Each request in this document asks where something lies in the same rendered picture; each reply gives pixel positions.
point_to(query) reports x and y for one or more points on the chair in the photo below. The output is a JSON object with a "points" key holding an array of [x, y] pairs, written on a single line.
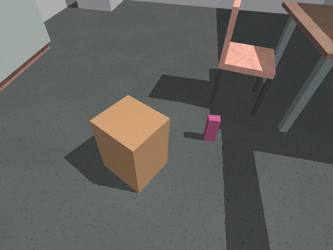
{"points": [[246, 59]]}

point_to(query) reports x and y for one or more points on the table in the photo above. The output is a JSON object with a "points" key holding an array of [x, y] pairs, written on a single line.
{"points": [[316, 22]]}

